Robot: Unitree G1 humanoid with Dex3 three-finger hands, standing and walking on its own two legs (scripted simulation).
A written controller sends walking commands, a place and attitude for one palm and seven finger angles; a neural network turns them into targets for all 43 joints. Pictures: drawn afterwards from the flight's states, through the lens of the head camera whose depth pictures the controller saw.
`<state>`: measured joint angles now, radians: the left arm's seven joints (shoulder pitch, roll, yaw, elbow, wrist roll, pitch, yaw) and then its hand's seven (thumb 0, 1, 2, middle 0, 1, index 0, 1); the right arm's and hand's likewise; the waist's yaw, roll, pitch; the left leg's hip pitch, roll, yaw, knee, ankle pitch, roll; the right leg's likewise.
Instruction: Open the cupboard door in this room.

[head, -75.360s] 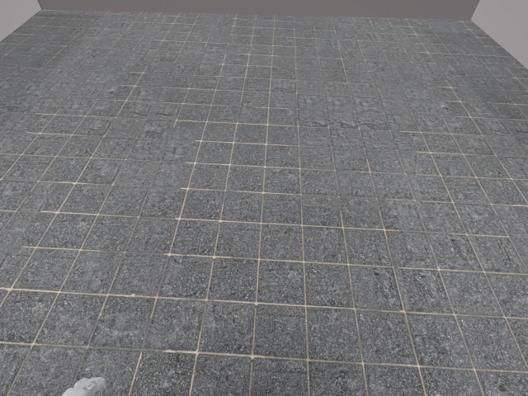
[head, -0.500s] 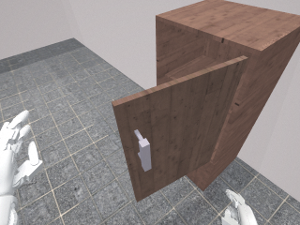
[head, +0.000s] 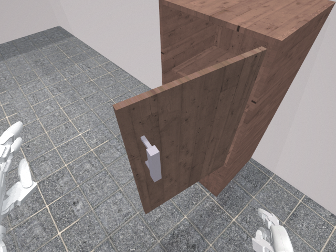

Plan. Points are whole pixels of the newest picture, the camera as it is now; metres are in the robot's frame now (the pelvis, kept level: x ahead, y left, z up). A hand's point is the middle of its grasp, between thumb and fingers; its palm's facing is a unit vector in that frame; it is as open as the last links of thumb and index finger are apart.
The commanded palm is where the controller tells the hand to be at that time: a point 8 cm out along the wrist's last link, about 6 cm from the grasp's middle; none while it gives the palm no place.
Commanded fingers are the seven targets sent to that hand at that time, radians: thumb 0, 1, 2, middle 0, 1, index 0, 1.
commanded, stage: step back with the hand held close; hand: left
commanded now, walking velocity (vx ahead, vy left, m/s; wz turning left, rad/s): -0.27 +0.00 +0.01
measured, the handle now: (150, 159) +0.33 +0.07 +0.04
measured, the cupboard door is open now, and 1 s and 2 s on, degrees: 78 78 78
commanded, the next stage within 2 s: stop stepping back and stand still in 0.98 s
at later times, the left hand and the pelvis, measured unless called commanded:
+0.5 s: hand out of the picture +0.14 +0.29 +0.15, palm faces +0.43 -0.78 -0.46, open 7.4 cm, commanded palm +0.08 +0.33 +0.17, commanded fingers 0.00 0.90 0.90 -0.20 -0.30 -0.20 -0.30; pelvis -0.06 +0.03 -0.02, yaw +0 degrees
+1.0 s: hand out of the picture +0.07 +0.25 +0.15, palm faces +0.24 -0.82 -0.52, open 7.4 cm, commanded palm +0.00 +0.30 +0.17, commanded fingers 0.00 0.90 0.90 -0.20 -0.30 -0.20 -0.30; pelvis -0.15 +0.00 -0.01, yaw -3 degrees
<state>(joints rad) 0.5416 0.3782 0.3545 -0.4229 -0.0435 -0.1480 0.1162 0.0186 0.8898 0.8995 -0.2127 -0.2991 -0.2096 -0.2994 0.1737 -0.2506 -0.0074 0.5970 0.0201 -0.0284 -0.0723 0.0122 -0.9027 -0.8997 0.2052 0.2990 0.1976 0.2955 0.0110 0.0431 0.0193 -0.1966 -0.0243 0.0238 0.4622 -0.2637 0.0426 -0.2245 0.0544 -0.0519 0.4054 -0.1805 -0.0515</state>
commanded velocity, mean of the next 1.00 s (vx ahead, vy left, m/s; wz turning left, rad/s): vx -0.34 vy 0.00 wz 0.02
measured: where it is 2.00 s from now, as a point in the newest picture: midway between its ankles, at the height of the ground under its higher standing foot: outside the picture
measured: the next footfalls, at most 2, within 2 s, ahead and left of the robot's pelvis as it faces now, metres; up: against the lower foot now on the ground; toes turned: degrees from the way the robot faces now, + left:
right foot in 1.02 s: -0.23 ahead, -0.07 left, +0.00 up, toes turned -2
left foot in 1.30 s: -0.24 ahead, +0.14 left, +0.00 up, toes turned +5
